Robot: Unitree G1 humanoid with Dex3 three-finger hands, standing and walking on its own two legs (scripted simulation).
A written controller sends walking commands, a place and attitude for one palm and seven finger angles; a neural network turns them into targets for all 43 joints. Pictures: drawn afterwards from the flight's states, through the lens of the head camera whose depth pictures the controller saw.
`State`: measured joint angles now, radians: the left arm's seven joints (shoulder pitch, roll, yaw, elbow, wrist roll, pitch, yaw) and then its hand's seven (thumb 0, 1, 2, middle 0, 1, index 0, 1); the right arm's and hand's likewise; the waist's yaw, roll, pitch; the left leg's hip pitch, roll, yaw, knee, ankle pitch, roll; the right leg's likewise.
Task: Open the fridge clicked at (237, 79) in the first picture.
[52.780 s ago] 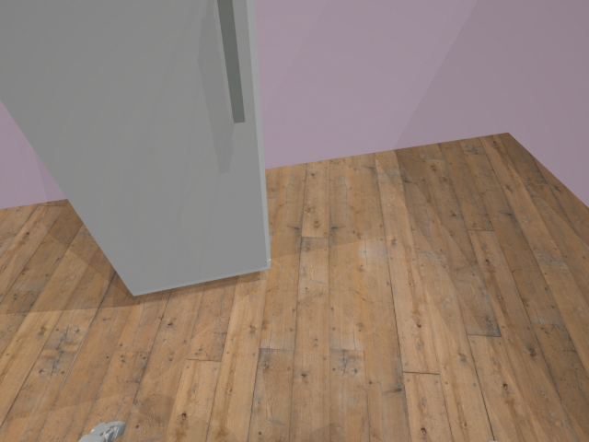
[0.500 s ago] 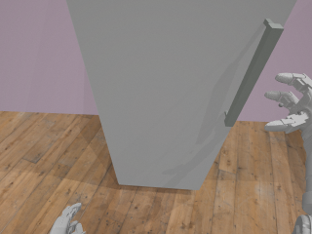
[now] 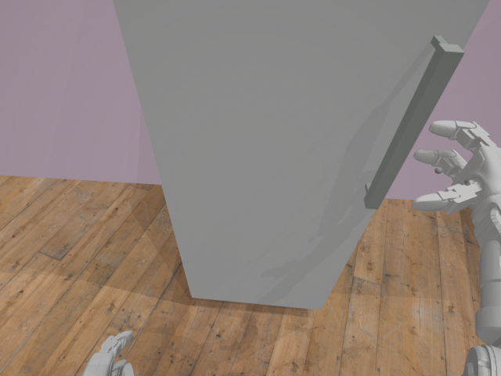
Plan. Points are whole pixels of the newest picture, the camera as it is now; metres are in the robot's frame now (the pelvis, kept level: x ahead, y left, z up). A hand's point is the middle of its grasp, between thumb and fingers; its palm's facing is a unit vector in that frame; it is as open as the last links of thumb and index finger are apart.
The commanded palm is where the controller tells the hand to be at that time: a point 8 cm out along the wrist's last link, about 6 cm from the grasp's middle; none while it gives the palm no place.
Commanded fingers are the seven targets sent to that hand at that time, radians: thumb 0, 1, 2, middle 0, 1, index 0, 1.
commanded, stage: feel for the door with the fingertips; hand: right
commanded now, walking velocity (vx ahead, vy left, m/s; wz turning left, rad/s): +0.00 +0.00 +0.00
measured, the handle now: (398, 136) +0.48 -0.21 +0.17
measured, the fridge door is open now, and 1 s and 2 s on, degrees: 2 2 2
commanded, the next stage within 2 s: slide the fingers in behind the handle in 0.76 s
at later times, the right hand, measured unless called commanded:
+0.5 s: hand (422, 152) +0.42 -0.22 +0.18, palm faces +0.06 +1.00 +0.01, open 14.0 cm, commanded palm +0.39 -0.28 +0.18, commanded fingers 0.00 0.50 -0.30 0.30 1.20 0.30 1.20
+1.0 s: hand (423, 151) +0.43 -0.23 +0.18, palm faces +0.06 +1.00 +0.00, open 14.0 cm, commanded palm +0.39 -0.28 +0.18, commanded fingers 0.00 0.50 -0.30 0.30 1.20 0.30 1.20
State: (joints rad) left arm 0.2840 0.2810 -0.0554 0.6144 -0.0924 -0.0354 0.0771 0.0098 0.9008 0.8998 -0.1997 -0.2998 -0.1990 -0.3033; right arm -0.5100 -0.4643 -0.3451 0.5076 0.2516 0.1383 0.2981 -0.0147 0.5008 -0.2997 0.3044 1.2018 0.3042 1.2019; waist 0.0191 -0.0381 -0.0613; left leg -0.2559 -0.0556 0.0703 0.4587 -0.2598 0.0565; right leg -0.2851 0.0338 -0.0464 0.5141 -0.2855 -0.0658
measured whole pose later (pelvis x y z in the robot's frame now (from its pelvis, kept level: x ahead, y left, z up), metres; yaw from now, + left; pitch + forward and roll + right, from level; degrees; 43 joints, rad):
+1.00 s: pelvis +0.00 +0.01 +0.00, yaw +0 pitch +5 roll +1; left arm 0.30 0.29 -0.04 0.64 -0.09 -0.02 0.09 0.01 0.90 0.90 -0.20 -0.30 -0.20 -0.30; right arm -0.67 -0.49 -0.34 0.70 0.23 0.08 0.28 -0.01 0.50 -0.30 0.30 1.20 0.30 1.20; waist 0.04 -0.03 -0.05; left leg -0.29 -0.06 0.07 0.46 -0.26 0.07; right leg -0.32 0.03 -0.04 0.52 -0.29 -0.06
